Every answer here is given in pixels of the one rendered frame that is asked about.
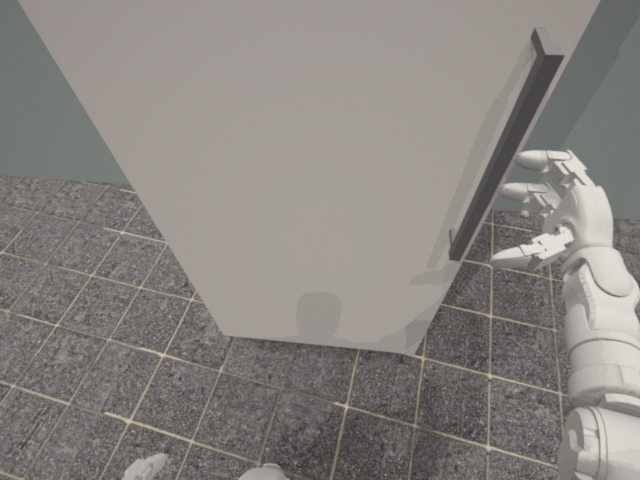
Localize robot right forearm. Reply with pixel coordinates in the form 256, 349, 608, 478
560, 246, 640, 418

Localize left robot shin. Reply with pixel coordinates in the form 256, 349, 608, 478
262, 463, 284, 475

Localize right robot upper arm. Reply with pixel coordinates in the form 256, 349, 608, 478
557, 406, 640, 480

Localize fridge door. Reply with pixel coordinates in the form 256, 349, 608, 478
18, 0, 600, 355

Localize robot left hand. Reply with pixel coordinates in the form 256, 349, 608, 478
122, 453, 166, 480

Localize robot right hand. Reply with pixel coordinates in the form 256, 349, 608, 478
490, 150, 613, 271

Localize handle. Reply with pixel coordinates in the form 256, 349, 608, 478
449, 27, 565, 261

